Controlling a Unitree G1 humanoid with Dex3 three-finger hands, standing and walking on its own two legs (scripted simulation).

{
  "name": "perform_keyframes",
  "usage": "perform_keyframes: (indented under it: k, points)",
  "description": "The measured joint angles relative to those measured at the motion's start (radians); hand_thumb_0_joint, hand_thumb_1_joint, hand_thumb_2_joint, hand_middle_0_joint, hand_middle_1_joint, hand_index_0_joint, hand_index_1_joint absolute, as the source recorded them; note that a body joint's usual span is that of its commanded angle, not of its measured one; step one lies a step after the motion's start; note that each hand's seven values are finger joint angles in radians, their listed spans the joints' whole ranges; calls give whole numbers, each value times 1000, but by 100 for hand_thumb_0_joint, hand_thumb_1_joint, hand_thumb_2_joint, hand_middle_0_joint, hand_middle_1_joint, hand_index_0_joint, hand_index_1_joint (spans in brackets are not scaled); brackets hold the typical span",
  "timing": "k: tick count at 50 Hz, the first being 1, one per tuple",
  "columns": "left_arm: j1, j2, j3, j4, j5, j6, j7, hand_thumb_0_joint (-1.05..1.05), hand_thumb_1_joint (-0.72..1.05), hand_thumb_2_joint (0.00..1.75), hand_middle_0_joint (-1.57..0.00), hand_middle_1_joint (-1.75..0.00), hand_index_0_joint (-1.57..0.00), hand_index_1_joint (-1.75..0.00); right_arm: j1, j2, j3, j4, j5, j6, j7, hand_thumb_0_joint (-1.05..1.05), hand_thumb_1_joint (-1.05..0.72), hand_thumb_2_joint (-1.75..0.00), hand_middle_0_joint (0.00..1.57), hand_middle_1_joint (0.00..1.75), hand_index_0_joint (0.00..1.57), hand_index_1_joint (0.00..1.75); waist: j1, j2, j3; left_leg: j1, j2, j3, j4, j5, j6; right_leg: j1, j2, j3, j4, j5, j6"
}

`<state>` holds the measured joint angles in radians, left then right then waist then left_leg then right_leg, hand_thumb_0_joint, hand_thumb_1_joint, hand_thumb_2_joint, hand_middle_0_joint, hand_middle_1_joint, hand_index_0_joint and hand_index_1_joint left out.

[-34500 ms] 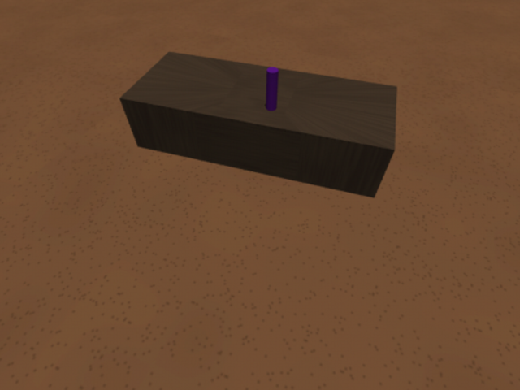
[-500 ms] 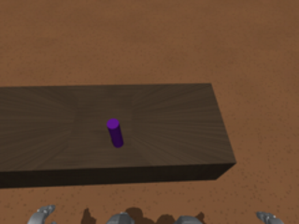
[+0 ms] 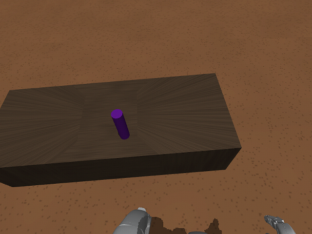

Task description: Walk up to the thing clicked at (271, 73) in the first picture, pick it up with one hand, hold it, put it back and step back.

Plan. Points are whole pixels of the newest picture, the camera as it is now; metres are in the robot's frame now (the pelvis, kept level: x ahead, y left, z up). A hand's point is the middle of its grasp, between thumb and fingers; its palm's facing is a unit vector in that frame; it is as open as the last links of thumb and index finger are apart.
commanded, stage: step back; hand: left
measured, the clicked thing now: (121, 125) +0.61 +0.21 -0.33
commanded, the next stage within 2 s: none
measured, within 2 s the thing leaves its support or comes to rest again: neither
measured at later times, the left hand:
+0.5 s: hand out of the picture -0.04 +0.28 -0.15, palm faces +0.05 -0.92 -0.38, open 7.4 cm
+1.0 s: hand out of the picture -0.20 +0.28 -0.14, palm faces +0.09 -0.89 -0.44, open 7.4 cm
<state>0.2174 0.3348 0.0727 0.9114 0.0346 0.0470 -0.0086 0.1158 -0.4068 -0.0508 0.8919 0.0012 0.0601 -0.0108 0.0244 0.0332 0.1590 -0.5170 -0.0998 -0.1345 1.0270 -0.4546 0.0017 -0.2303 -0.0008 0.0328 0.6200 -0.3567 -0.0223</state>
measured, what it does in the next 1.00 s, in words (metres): walks backwards: left foot, then right foot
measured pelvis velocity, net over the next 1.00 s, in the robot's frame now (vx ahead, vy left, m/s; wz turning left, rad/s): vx -0.31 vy -0.01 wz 0.11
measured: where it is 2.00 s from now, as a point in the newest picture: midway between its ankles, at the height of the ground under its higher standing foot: outside the picture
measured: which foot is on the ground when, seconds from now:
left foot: up 0.00-0.22, down 0.24-0.64, up 0.66-0.98, down 1.00-1.00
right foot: down 0.00-0.26, up 0.28-0.60, down 0.62-1.00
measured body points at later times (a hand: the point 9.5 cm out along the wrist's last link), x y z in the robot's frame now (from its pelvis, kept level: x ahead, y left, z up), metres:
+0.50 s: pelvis -0.14 +0.01 +0.00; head -0.08 +0.03 +0.44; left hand -0.05 +0.33 -0.12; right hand +0.01 -0.29 -0.10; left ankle -0.07 +0.13 -0.73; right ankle -0.18 -0.14 -0.66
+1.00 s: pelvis -0.31 -0.01 -0.02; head -0.25 -0.01 +0.43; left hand -0.20 +0.32 -0.11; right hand -0.20 -0.32 -0.14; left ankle -0.34 +0.11 -0.73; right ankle -0.22 -0.13 -0.73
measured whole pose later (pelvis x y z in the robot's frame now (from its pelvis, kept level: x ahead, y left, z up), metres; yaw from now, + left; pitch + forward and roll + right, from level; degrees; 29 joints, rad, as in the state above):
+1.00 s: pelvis -0.31 -0.01 -0.02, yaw +6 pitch -3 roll +1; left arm 0.10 0.39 0.06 0.77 0.03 0.04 0.02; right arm 0.19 -0.41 -0.06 0.89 -0.02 0.06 -0.01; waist 0.00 0.01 0.19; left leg -0.25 -0.03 -0.04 0.70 -0.42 0.00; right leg -0.42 -0.08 -0.05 0.72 -0.25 0.01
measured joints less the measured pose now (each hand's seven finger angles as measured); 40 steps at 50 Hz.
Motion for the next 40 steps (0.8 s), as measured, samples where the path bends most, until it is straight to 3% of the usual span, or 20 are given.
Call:
perform_keyframes:
  k: [4,9,11,12,13,14,17,19,21,26,30,32,33,35,37,40]
  points:
    - [-12,4,0,-46,1,-4,12,1,90,89,-21,-30,-20,-30,35,-14,4,-2,-1,-9,-9,0,-90,-90,20,29,20,30,-2,6,-4,43,-19,0,72,-29,-12,-24,-14,-22,-18,34,1]
    - [-62,22,-3,-118,-6,-17,28,1,90,89,-21,-30,-20,-30,44,-15,4,0,-9,-5,-10,0,-90,-90,20,29,20,30,-2,-3,20,162,33,55,-126,-57,-11,-75,-34,-58,25,46,8]
    - [-80,34,-6,-137,-12,-15,27,1,90,89,-21,-30,-20,-30,41,-9,3,-4,-11,-13,-5,0,-90,-90,20,29,20,30,-8,-12,26,220,59,80,-275,-6,0,-103,-43,-72,62,42,16]
    - [-88,41,-9,-142,-16,-11,26,1,90,89,-21,-30,-20,-30,38,-6,1,-6,-13,-18,-2,0,-90,-90,20,29,20,30,-12,-18,29,248,66,89,-353,78,5,-119,-49,-78,87,37,22]
    - [-100,51,-9,-142,-19,-7,25,1,90,89,-21,-30,-20,-30,28,7,-2,-3,-18,-22,-1,0,-90,-90,20,29,20,30,-8,-46,42,254,51,103,-367,115,10,-130,-66,-65,110,35,27]
    - [-108,56,-7,-138,-23,-1,25,1,90,89,-21,-30,-20,-30,20,16,0,-5,-20,-23,4,0,-90,-90,20,29,20,30,-1,-63,49,249,46,115,-360,118,15,-143,-59,-38,134,30,20]
    - [-115,57,-1,-110,-26,16,32,1,91,89,-20,-30,-20,-30,9,32,11,-19,-24,-29,18,0,-90,-90,20,29,20,30,-17,-55,37,224,73,104,-360,135,25,-202,51,57,379,-164,6]
    - [-105,60,5,-101,-32,16,33,1,91,89,-20,-30,-20,-30,2,44,18,-26,-26,-28,15,0,-90,-90,20,30,20,30,-16,-59,22,219,89,108,-396,169,25,-228,95,86,525,-182,4]
    - [-91,61,9,-99,-32,10,30,1,91,89,-20,-30,-20,-30,-9,49,20,-36,-28,-27,11,0,-90,-90,20,30,20,30,-12,-59,14,209,103,116,-424,201,24,-224,104,88,583,-171,15]
    - [-56,61,10,-88,-24,6,19,1,91,89,-20,-30,-20,-30,-39,46,17,-75,-31,-31,9,0,-90,-90,21,30,20,30,-5,-53,23,165,133,141,-443,259,18,-127,66,72,424,-163,51]
    - [-32,55,6,-65,-19,-4,10,1,91,89,-20,-30,-20,-30,-52,26,11,-93,-30,-19,15,0,-90,-90,21,30,20,30,1,-36,22,105,154,159,-412,287,-4,-8,18,19,112,-80,33]
    - [-22,34,7,-45,-7,-13,7,1,91,89,-20,-30,-20,-30,-57,4,4,-85,-22,-8,16,0,-90,-90,21,30,20,30,-5,12,24,70,177,135,-375,286,-11,19,39,-7,31,-51,17]
    - [-14,24,4,-42,-2,-13,2,1,91,89,-20,-30,-20,-30,-52,-2,-3,-74,-17,-2,12,0,-90,-90,20,30,20,30,-10,26,21,51,158,101,-337,204,-9,8,41,-17,43,-44,11]
    - [7,18,-3,-43,3,-8,-4,1,91,89,-20,-30,-20,-30,-28,-2,-9,-53,-13,13,3,0,-90,-90,20,30,20,30,6,8,4,6,77,46,-161,40,-12,-21,15,0,61,-30,1]
    - [16,9,-5,-41,5,-2,1,1,90,89,-21,-30,-20,-30,1,-10,-11,-40,-6,14,1,0,-90,-90,20,29,20,30,10,3,-6,-16,14,6,2,10,-9,-31,-6,6,38,1,2]
    - [7,8,-2,-53,10,1,10,1,90,89,-21,-30,-20,-30,46,-21,-11,-28,-5,3,-4,0,-90,-90,20,29,20,30,1,8,-12,8,-17,-6,109,-7,-17,-54,-23,-5,14,41,6]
